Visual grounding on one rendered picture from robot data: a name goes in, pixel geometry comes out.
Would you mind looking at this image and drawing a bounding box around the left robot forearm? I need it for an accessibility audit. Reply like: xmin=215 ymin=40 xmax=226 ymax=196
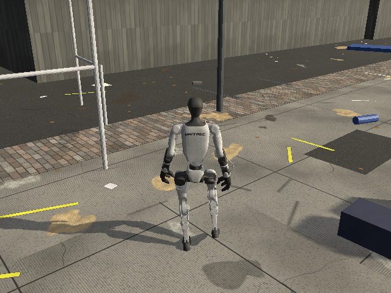
xmin=161 ymin=148 xmax=173 ymax=173

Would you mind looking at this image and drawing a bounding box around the robot right hand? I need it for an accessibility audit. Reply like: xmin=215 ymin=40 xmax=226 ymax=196
xmin=217 ymin=176 xmax=231 ymax=192

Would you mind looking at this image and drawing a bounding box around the robot left upper arm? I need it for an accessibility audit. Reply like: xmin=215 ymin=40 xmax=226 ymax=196
xmin=166 ymin=123 xmax=183 ymax=157

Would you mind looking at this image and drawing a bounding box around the right robot forearm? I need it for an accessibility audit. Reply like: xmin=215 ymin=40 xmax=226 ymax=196
xmin=218 ymin=149 xmax=230 ymax=178

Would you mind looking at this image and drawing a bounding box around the humanoid robot head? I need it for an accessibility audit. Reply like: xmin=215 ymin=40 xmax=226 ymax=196
xmin=185 ymin=97 xmax=206 ymax=126

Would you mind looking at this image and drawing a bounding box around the robot left hand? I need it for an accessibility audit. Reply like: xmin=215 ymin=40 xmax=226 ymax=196
xmin=160 ymin=170 xmax=174 ymax=184

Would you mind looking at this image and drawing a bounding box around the robot right upper arm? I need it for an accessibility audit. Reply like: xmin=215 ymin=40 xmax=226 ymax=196
xmin=208 ymin=123 xmax=224 ymax=158

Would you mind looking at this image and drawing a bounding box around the robot left foot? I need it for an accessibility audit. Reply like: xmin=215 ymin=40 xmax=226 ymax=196
xmin=182 ymin=236 xmax=191 ymax=251

